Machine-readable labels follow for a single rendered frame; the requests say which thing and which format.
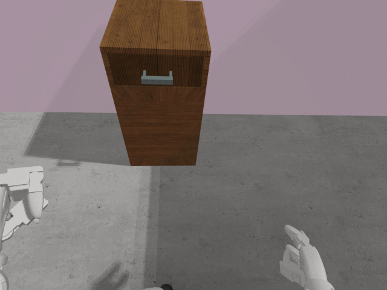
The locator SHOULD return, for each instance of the robot right hand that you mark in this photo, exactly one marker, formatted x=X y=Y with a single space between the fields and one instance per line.
x=308 y=264

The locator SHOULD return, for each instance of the robot left hand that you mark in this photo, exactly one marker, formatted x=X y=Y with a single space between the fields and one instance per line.
x=24 y=185

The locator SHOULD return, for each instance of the drawer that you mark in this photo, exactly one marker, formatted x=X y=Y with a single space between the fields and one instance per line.
x=128 y=68

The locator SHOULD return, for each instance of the cabinet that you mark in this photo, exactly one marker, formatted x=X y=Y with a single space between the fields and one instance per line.
x=160 y=124

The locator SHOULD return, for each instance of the handle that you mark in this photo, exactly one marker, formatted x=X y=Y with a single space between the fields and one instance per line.
x=157 y=80

